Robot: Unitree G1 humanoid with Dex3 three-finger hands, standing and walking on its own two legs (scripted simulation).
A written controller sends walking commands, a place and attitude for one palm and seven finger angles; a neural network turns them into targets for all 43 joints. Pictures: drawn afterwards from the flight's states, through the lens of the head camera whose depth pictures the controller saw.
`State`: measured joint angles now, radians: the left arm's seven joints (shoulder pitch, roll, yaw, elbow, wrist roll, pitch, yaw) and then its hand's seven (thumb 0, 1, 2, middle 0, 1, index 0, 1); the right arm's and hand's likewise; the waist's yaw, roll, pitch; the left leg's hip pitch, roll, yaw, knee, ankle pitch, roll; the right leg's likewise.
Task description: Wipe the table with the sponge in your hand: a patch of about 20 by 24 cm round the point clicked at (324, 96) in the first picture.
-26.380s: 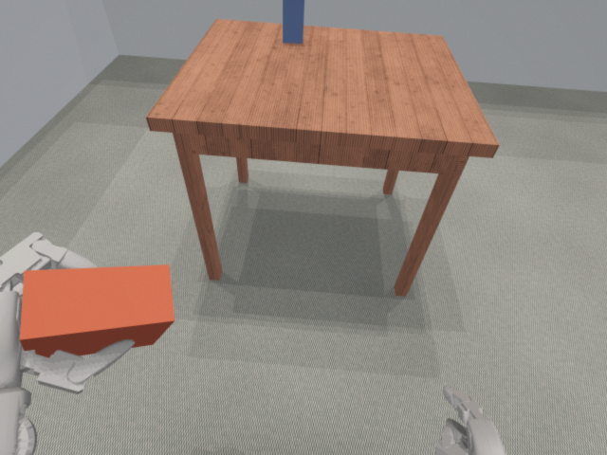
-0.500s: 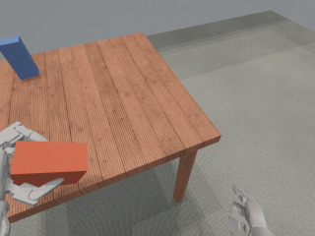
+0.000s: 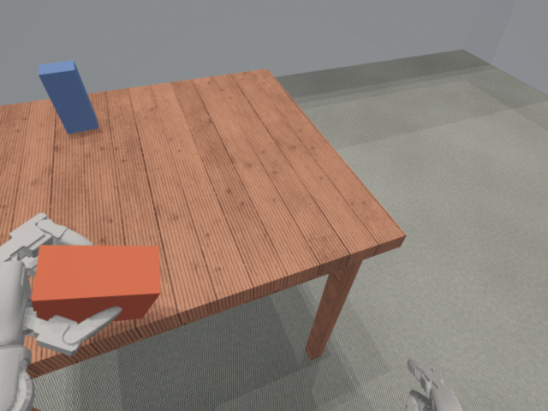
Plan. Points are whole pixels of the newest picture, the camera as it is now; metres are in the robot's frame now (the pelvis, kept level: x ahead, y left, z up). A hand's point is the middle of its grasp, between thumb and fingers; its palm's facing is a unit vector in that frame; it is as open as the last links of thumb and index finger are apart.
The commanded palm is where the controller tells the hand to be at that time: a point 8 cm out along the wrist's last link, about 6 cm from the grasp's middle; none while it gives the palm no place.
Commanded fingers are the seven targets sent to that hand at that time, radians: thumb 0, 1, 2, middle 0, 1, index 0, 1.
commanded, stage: come to a stop and stand still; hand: left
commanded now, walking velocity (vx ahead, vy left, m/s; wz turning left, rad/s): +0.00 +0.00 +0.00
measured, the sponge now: (115, 286) +0.23 +0.21 +0.12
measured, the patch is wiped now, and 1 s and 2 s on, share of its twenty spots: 0.00 0.00 0.00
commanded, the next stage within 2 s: look again from close up in 1.12 s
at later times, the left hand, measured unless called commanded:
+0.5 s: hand (18, 259) +0.24 +0.32 +0.15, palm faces +0.37 -0.84 -0.39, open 10.0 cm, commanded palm +0.19 +0.35 +0.17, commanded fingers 0.00 0.10 1.30 -1.20 -1.60 -1.20 -1.60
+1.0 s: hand out of the picture +0.25 +0.37 +0.16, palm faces +0.41 -0.79 -0.45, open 10.0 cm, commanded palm +0.18 +0.40 +0.17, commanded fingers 0.00 0.10 1.30 -1.20 -1.60 -1.20 -1.60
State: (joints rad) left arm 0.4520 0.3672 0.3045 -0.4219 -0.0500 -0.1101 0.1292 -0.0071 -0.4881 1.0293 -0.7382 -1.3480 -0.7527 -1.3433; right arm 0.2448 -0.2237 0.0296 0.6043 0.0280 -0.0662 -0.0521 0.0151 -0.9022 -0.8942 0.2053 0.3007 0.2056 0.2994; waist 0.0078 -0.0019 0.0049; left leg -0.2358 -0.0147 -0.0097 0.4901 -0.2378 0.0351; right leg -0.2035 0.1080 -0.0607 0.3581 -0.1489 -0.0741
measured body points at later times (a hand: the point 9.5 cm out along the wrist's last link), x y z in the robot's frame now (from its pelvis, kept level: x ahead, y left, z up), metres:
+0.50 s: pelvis +0.03 +0.07 -0.01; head +0.06 +0.08 +0.44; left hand +0.21 +0.36 +0.17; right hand +0.23 -0.15 -0.08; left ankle +0.01 +0.11 -0.74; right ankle +0.03 -0.06 -0.74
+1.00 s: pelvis +0.03 +0.11 -0.02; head +0.06 +0.12 +0.43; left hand +0.22 +0.41 +0.18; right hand +0.20 -0.11 -0.11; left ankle +0.06 +0.30 -0.74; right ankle +0.04 -0.03 -0.74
